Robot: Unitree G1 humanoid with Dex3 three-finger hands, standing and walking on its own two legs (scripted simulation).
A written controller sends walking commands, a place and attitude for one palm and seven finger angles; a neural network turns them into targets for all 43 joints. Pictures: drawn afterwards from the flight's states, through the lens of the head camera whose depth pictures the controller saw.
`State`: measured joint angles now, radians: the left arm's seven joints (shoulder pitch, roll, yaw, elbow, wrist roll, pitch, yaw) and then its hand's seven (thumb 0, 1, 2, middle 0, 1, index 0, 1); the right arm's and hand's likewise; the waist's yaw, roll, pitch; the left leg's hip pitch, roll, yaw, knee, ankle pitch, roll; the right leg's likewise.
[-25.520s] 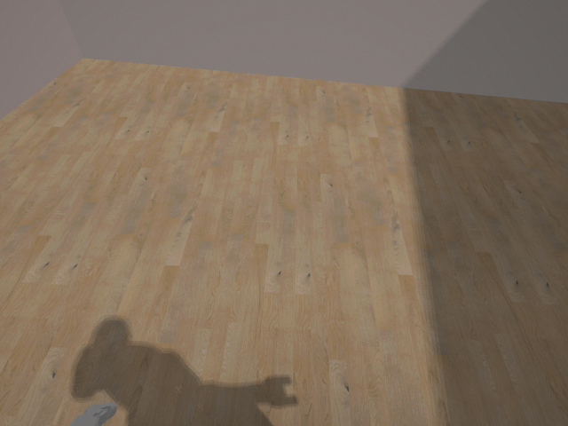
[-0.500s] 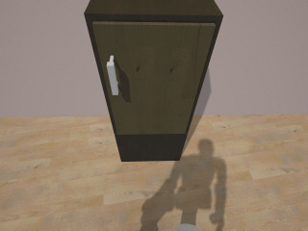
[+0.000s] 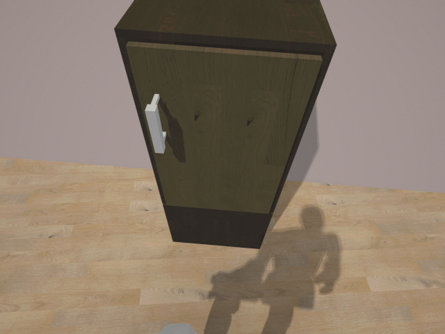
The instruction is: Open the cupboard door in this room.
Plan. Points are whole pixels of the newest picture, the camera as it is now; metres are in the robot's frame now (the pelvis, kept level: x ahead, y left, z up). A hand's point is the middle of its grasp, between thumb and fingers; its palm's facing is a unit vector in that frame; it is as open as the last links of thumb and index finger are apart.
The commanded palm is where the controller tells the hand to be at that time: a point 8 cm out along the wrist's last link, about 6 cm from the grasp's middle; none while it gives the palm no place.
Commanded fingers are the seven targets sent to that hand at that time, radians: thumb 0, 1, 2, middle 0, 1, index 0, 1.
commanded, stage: come to a stop and stand still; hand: left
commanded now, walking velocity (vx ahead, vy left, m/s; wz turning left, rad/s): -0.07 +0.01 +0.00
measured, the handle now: (158, 124) +0.52 +0.21 +0.04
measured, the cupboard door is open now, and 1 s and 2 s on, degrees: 0 0 0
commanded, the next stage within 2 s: look again from close up in 1.62 s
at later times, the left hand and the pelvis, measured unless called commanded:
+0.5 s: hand out of the picture -0.03 +0.19 -0.17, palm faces +0.00 -0.98 -0.22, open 7.4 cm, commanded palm none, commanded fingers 0.00 0.90 0.90 -0.20 -0.30 -0.20 -0.30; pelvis -0.04 +0.02 +0.00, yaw -1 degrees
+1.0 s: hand out of the picture -0.08 +0.13 -0.17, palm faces +0.03 -0.99 -0.14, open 7.4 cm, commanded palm none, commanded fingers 0.00 0.90 0.90 -0.20 -0.30 -0.20 -0.30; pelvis -0.04 -0.02 +0.01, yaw +0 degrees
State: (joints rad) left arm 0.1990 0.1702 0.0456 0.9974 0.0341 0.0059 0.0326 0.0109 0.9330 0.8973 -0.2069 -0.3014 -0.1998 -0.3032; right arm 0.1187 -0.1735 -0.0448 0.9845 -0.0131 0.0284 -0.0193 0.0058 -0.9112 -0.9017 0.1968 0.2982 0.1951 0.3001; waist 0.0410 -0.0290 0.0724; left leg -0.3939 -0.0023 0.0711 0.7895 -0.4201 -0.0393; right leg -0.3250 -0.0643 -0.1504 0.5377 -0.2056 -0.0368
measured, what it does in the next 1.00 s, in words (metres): steps on the spot: left foot, then right foot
